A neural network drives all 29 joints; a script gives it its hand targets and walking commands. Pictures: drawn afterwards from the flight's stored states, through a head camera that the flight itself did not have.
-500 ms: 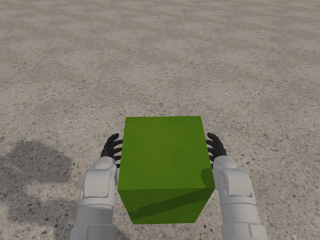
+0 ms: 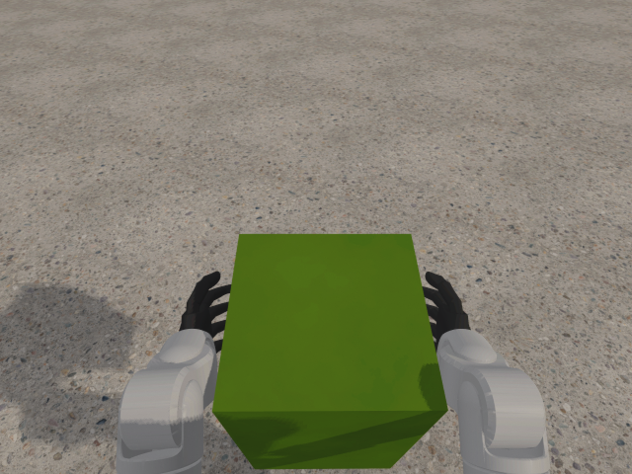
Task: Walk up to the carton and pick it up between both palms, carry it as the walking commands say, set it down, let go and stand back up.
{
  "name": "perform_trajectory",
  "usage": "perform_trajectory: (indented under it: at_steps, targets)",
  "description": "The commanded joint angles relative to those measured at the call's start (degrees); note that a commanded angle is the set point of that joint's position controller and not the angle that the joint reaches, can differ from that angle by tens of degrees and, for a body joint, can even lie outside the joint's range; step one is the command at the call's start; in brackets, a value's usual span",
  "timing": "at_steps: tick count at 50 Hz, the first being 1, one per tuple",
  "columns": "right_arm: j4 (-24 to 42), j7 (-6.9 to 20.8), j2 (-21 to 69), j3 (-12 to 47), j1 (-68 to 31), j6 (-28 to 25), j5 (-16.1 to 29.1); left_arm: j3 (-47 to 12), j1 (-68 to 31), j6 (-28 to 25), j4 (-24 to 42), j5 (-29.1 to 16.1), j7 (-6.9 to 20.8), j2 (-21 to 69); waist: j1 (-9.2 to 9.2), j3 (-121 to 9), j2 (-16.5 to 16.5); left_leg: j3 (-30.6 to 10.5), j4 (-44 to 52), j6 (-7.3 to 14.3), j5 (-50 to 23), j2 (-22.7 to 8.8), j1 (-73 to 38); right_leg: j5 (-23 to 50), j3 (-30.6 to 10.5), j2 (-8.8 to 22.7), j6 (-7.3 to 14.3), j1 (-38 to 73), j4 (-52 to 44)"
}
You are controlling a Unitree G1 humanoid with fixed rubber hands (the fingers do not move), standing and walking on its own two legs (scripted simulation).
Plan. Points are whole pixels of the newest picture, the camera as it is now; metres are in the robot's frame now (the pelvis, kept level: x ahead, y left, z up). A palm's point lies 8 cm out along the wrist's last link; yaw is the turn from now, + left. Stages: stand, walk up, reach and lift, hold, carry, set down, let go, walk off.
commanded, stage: carry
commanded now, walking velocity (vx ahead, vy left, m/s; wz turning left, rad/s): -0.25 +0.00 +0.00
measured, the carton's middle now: (323, 365) +0.26 +0.00 +0.03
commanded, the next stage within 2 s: none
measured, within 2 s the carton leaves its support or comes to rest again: neither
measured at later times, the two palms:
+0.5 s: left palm out of the picture +0.08 +0.17 +0.11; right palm out of the picture +0.11 -0.10 +0.11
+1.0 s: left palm out of the picture -0.09 +0.13 +0.11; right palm out of the picture -0.07 -0.14 +0.11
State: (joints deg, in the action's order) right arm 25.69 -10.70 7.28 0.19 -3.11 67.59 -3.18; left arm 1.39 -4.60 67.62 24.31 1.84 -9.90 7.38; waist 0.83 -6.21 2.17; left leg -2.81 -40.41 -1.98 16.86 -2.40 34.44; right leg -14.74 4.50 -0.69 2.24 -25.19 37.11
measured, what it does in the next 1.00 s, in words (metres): walks backwards: left foot, then right foot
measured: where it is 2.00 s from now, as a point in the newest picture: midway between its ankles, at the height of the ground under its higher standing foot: outside the picture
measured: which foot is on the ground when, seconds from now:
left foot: up 0.00-0.28, down 0.30-0.64, up 0.66-1.00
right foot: down 0.00-0.30, up 0.32-0.62, down 0.64-1.00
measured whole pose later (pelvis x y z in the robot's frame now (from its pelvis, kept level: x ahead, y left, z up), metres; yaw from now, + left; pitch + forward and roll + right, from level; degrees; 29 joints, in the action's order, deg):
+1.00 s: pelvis -0.32 -0.03 +0.01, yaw +5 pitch +4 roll +2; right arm 28.4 -11.0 7.3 1.1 -0.8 68.2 -2.1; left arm -0.4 0.2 67.4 28.3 2.8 -9.8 7.4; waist -0.1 -7.3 -1.5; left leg 6.2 -34.4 -0.2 25.0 -0.5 16.3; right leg -5.1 6.6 3.9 2.6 -27.8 28.8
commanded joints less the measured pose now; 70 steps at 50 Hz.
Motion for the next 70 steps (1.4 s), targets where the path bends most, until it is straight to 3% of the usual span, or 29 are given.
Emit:
perform_trajectory:
  at_steps: [1, 2, 5, 11, 13, 15, 16, 17, 19, 22, 28, 30, 32, 33, 34, 36, 40, 46, 49, 51, 52, 53, 54, 55, 58, 65, 68, 69, 70]
  targets:
    - [7.5, 6.5, 49.1, 32.2, -22.2, -0.1, 15.9, -30.0, -15.4, 0.0, 6.7, -13.6, 7.1, 47.7, -0.4, -9.3, -10.1, 2.0, -27.3, 1.0, 14.1, 1.6, 1.6, 11.3, -23.2, 24.5, 8.8, 5.4, -19.5]
    - [7.9, 6.9, 50.1, 33.3, -23.0, -0.1, 16.9, -30.1, -16.2, -0.2, 8.5, -13.8, 7.1, 47.6, -0.4, -8.1, -7.8, 2.1, -30.8, 1.1, 10.1, 1.4, 0.4, 7.3, -17.3, 21.3, 7.7, 2.7, -19.1]
    - [6.9, 6.8, 49.5, 33.6, -22.5, 0.3, 17.3, -29.2, -16.7, -0.2, 8.3, -13.3, 6.8, 45.8, -0.85, -7.8, -10.7, 5.0, -29.4, -0.2, 3.7, 0.9, -2.0, 2.0, -9.2, 14.2, 4.5, 4.3, -18.1]
    - [4.6, 5.4, 45.7, 31.2, -17.2, 1.9, 15.5, -29.1, -12.9, 1.2, 6.6, -12.4, 5.9, 43.1, -0.16, -11.2, -14.3, 8.7, -0.5, 1.7, 12.8, 2.8, -10.0, 12.7, -14.6, 18.2, 6.7, 11.9, -17.7]
    - [3.5, 5.7, 45.7, 30.3, -15.9, 2.0, 15.0, -29.5, -12.7, 1.2, 6.4, -12.5, 5.7, 43.6, -1.02, -13.0, -12.9, 11.0, 14.9, 2.3, 6.2, 3.2, -17.6, 12.6, -12.4, 16.4, 4.6, 11.7, -14.8]
    - [2.8, 6.5, 45.8, 29.4, -16.0, 1.7, 15.0, -30.3, -13.5, 0.9, 6.0, -12.9, 5.9, 44.0, -0.57, -14.1, -4.1, 0.7, 21.9, 2.8, 1.1, -5.9, -28.1, 5.9, -8.8, 12.2, -0.5, 1.9, -7.6]
    - [2.4, 6.8, 46.0, 28.4, -15.6, 1.0, 14.6, -32.3, -16.0, 0.9, 8.7, -14.3, 6.4, 44.6, -1.52, -10.2, 9.9, -15.1, 22.9, 8.5, -12.2, -19.3, -26.2, -6.1, -1.8, 4.9, -4.1, -9.8, -0.1]
    - [4.1, 7.4, 47.5, 28.9, -17.6, 0.4, 15.3, -33.6, -20.1, 0.4, 10.3, -14.8, 6.5, 46.3, -1.89, -6.8, 12.3, -14.1, 22.3, 12.9, -27.6, -24.1, -19.9, -16.6, 1.5, 3.3, -4.4, -10.4, 15.1]
    - [4.7, 7.9, 48.3, 28.9, -17.7, -0.1, 14.9, -35.0, -21.3, 0.0, 9.8, -15.8, 7.2, 49.4, -1.61, -5.8, 5.3, -6.5, 19.7, 11.9, -30.2, -18.7, -15.5, -13.6, -3.8, 2.4, -3.2, -8.5, 30.8]
    - [4.7, 8.0, 46.9, 27.9, -16.1, -0.6, 14.0, -35.4, -19.9, 0.0, 8.6, -15.7, 7.2, 49.0, -1.04, -6.5, 6.9, -0.2, 16.5, 8.8, -26.8, -12.9, -16.9, -8.6, -2.2, 0.9, -3.0, -10.1, 33.2]
    - [5.1, 7.5, 45.1, 28.4, -13.4, -0.8, 13.7, -33.8, -16.1, 0.2, 6.6, -14.7, 6.7, 47.1, -1.54, -11.1, 12.1, -6.3, 17.0, 10.3, -27.8, -15.0, -21.9, -12.1, 2.6, 0.1, -2.5, -1.7, 5.4]
    - [5.2, 7.5, 45.2, 29.5, -13.8, -0.9, 14.1, -32.5, -14.2, 0.0, 4.9, -14.1, 7.0, 47.2, -0.91, -12.7, 9.7, -5.2, 14.1, 9.1, -28.8, -13.7, -21.6, -3.3, 4.4, 0.2, -2.3, 4.7, -10.2]
    - [5.8, 7.5, 45.6, 30.9, -15.2, -1.3, 14.7, -31.4, -12.8, -0.5, 4.1, -13.6, 7.6, 47.0, -0.84, -13.6, 0.7, -2.2, 6.6, 5.1, -17.4, -8.9, -12.2, 4.1, -5.6, 8.4, -1.6, 16.1, -19.7]
    - [7.5, 7.6, 45.6, 31.9, -15.9, -1.2, 14.6, -31.1, -13.4, -0.9, 4.2, -13.5, 7.9, 46.1, -1.1, -12.4, -16.2, 4.0, -0.8, 1.6, 0.9, -2.3, 1.5, 31.9, -20.8, 23.8, 4.0, 21.3, -16.6]
    - [9.7, 7.9, 46.8, 33.1, -19.7, -1.5, 16.1, -31.8, -13.6, -1.3, 6.2, -13.9, 7.9, 48.1, -0.89, -11.2, -20.0, 6.3, -13.7, 0.9, 19.5, 0.0, 2.4, 42.3, -21.1, 28.0, 8.8, 16.3, -15.1]
    - [9.8, 8.6, 51.0, 35.8, -21.5, -1.8, 18.2, -31.9, -14.1, -2.1, 10.1, -13.8, 8.3, 48.9, -0.66, -9.5, -9.2, 2.7, -26.0, 1.4, 14.4, 1.2, -0.1, 31.0, -13.2, 22.1, 7.7, 10.8, -15.1]
    - [9.0, 8.2, 49.0, 35.7, -19.6, -1.3, 17.9, -31.0, -13.2, -1.9, 10.0, -13.2, 8.2, 45.8, -0.73, -8.4, -10.7, 4.9, -27.5, -0.1, 6.3, 0.9, -0.6, 10.9, -8.7, 15.6, 4.9, 9.6, -16.8]
    - [7.0, 6.9, 45.8, 33.3, -15.6, 0.0, 15.9, -31.0, -12.1, -0.6, 8.5, -13.3, 7.6, 43.4, -0.11, -10.1, -13.6, 8.3, -4.5, 1.3, 13.0, 2.4, -9.8, 10.8, -14.2, 18.3, 6.5, 11.4, -19.6]
    - [5.5, 7.0, 45.7, 31.8, -14.0, 0.1, 15.3, -31.7, -12.3, -0.4, 8.3, -13.6, 7.4, 44.1, -0.88, -12.0, -13.0, 11.2, 13.5, 2.3, 6.7, 2.7, -18.8, 7.4, -12.6, 16.9, 4.1, 10.9, -18.5]
    - [4.8, 7.5, 45.8, 31.0, -14.4, -0.1, 15.2, -32.1, -13.0, -0.6, 7.5, -13.8, 7.3, 44.3, -0.41, -12.7, -6.2, 5.0, 21.4, 2.6, 3.0, -3.3, -27.5, 2.5, -9.0, 13.0, -0.3, 4.5, -13.5]
    - [4.9, 7.8, 45.8, 30.2, -14.2, -0.5, 15.1, -33.3, -13.8, -0.6, 8.8, -14.3, 7.5, 44.6, -1.08, -11.0, 5.0, -8.5, 24.5, 6.2, 3.1, -14.2, -26.6, -2.9, -3.9, 7.8, -3.9, -3.8, -6.7]
    - [5.8, 8.1, 46.6, 29.9, -15.6, -0.9, 15.3, -34.9, -18.2, -0.7, 11.5, -15.5, 7.8, 45.5, -1.8, -5.8, 12.1, -12.3, 25.3, 10.7, -6.9, -21.4, -18.8, -11.0, 1.8, 4.2, -4.8, -7.5, 5.7]
    - [6.3, 8.4, 47.2, 29.8, -16.4, -1.0, 15.5, -35.4, -19.9, -0.7, 10.8, -15.6, 7.8, 46.7, -2.14, -3.9, 10.3, -11.8, 24.7, 13.1, -13.2, -22.8, -14.5, -15.8, 0.4, 2.7, -4.6, -7.9, 20.0]
    - [6.8, 8.6, 47.7, 29.9, -16.7, -1.0, 15.4, -35.6, -19.9, -0.7, 10.1, -15.9, 8.1, 48.2, -1.87, -2.7, 6.0, -7.9, 23.8, 12.2, -12.9, -20.1, -11.6, -14.0, -2.9, 2.2, -4.0, -7.4, 28.2]
    - [6.3, 8.8, 46.9, 29.3, -15.5, -1.1, 14.8, -35.6, -19.0, -0.5, 8.8, -15.8, 7.9, 48.4, -1.24, -3.5, 6.1, -0.6, 19.7, 9.2, -14.8, -13.9, -13.4, -7.7, -3.4, 0.5, -3.3, -10.3, 36.4]
    - [6.3, 8.1, 45.2, 28.9, -13.5, -0.8, 14.5, -33.1, -15.4, 0.2, 6.6, -14.2, 6.8, 46.5, -1.56, -9.8, 12.9, -5.8, 18.0, 9.5, -24.0, -15.4, -22.1, -12.1, 2.2, 0.4, -3.2, -1.6, 5.5]
    - [6.5, 7.9, 45.2, 30.3, -14.5, -1.1, 14.8, -31.2, -13.1, -0.2, 4.5, -13.5, 7.2, 46.9, -0.87, -12.7, 7.3, -3.3, 12.6, 6.5, -24.8, -12.6, -19.4, 0.7, 2.1, 2.9, -3.0, 9.9, -16.7]
    - [6.8, 7.7, 45.6, 30.8, -15.4, -1.3, 15.0, -30.7, -12.8, -0.5, 4.3, -13.4, 7.5, 46.9, -0.9, -13.0, 0.7, -1.4, 7.7, 4.1, -16.6, -10.0, -12.9, 3.2, -4.8, 8.3, -2.6, 16.2, -20.4]
    - [8.4, 7.8, 45.6, 31.8, -16.1, -1.3, 14.8, -30.4, -14.0, -1.0, 4.0, -13.1, 7.9, 46.1, -1.25, -11.3, -16.5, 5.5, 0.7, 0.6, 1.0, -2.9, 0.7, 29.3, -19.9, 23.6, 3.0, 20.6, -17.6]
